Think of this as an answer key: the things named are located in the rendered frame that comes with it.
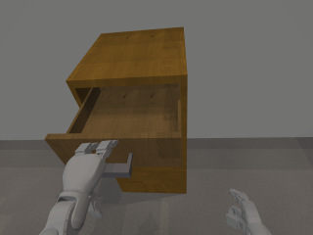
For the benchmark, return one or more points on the robot right forearm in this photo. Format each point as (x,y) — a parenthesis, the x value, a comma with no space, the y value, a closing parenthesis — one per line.
(256,228)

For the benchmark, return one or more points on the handle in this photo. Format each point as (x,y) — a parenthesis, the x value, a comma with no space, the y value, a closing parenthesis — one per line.
(113,170)

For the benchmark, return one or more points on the cabinet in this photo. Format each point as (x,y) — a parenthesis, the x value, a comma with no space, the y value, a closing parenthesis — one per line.
(139,57)

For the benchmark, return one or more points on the right robot hand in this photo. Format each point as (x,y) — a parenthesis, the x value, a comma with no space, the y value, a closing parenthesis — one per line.
(248,213)

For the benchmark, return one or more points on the left robot hand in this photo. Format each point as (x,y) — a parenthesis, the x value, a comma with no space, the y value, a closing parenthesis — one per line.
(84,170)

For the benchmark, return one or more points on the robot left forearm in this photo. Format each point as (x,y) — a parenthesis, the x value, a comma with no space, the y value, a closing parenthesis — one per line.
(68,215)

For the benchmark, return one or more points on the drawer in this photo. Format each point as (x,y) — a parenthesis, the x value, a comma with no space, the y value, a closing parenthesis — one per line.
(145,119)

